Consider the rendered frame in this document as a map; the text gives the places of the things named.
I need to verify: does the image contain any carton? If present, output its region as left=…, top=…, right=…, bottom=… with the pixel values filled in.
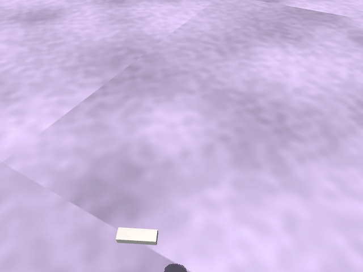
left=116, top=227, right=158, bottom=245

